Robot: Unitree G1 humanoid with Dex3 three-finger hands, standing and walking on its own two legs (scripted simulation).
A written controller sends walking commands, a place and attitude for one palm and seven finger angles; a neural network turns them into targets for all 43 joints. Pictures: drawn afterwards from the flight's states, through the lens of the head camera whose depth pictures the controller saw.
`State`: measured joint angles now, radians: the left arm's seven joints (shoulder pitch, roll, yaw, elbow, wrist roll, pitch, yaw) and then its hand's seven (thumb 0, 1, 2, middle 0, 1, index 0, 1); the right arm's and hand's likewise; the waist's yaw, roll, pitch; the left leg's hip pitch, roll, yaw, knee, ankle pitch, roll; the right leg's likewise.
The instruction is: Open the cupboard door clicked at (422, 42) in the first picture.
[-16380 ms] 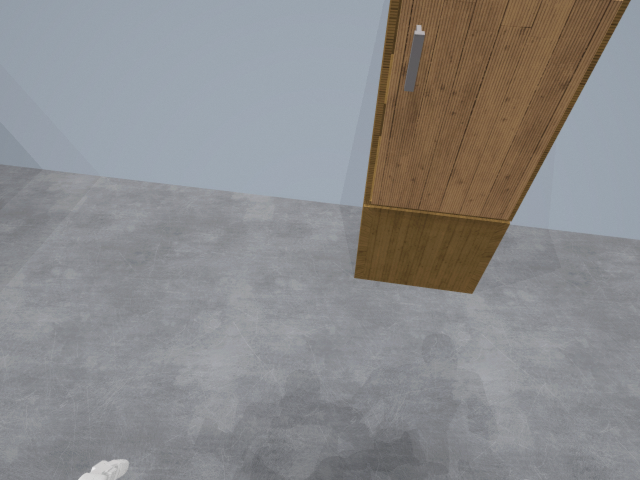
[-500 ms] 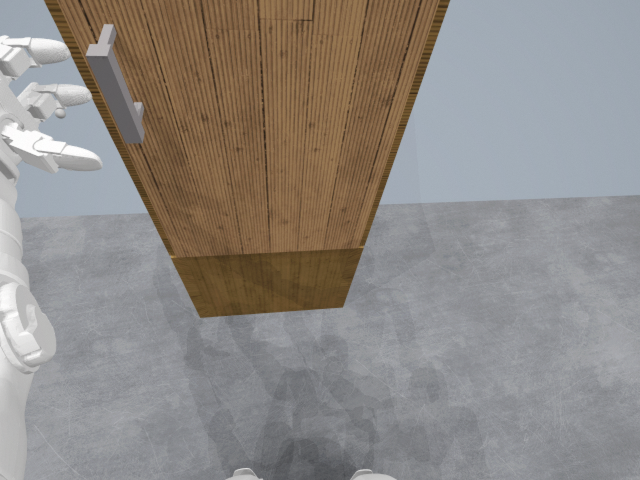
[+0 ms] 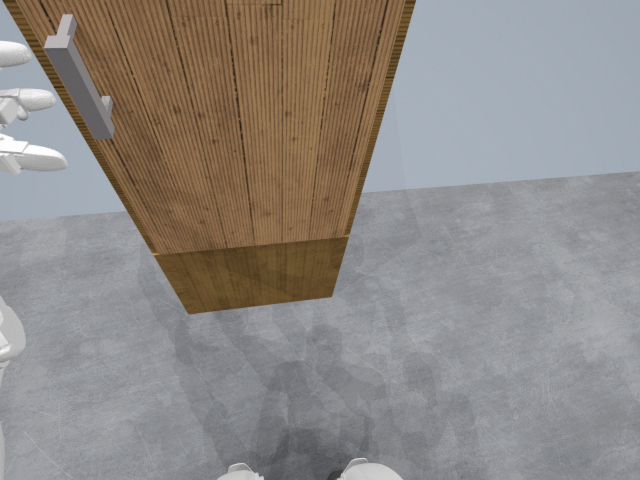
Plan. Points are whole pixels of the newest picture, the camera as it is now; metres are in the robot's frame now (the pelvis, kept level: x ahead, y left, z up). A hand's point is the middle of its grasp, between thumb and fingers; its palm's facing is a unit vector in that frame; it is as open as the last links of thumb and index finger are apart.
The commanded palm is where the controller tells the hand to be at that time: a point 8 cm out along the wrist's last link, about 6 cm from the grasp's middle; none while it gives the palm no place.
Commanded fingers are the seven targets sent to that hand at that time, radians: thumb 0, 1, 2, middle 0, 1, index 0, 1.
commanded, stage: slide the fingers in behind the handle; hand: left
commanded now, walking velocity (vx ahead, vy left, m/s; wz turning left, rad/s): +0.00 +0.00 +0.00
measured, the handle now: (86, 80) +0.56 +0.23 +0.15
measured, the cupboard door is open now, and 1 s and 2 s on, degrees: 0 0 0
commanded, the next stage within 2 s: close the thumb around the handle in 1.62 s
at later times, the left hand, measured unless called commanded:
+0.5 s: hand (48, 112) +0.51 +0.26 +0.15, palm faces +0.07 -1.00 +0.01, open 14.0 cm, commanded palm +0.49 +0.30 +0.14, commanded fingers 0.00 -0.50 0.30 -0.30 -1.20 -0.30 -1.20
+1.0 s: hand (88, 111) +0.51 +0.22 +0.14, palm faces +0.05 -1.00 +0.01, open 14.0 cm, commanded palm +0.49 +0.27 +0.14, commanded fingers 0.00 -0.50 0.30 -0.30 -1.20 -0.30 -1.20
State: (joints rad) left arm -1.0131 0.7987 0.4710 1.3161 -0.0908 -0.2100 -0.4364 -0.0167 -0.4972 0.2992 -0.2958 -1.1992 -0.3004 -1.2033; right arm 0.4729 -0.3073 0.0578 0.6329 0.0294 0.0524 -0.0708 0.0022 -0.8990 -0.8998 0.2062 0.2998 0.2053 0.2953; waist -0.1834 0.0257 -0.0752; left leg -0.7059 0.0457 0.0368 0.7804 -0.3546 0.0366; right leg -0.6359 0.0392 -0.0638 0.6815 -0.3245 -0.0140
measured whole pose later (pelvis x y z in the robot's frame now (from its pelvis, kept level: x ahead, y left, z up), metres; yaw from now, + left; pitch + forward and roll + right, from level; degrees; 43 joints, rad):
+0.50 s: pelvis +0.01 +0.00 +0.00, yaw +0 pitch +16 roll -3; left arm -0.96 0.68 0.46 1.22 -0.10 -0.21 -0.36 -0.02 -0.50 0.30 -0.30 -1.20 -0.30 -1.20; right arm 0.43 -0.28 0.05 0.61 0.02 0.05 -0.04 0.00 -0.90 -0.90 0.21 0.30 0.21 0.30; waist -0.16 0.02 -0.09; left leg -0.67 0.04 0.04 0.78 -0.38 0.04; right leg -0.61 0.04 -0.05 0.68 -0.35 -0.01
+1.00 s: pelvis +0.00 +0.00 +0.00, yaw +0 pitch +15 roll -3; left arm -1.01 0.61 0.42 1.24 -0.09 -0.23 -0.28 -0.02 -0.50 0.30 -0.30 -1.20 -0.30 -1.20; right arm 0.44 -0.29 0.04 0.63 0.01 0.03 -0.03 0.00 -0.90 -0.90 0.21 0.30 0.20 0.30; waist -0.18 0.03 -0.09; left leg -0.69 0.04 0.04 0.79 -0.37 0.04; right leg -0.63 0.03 -0.06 0.70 -0.34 -0.01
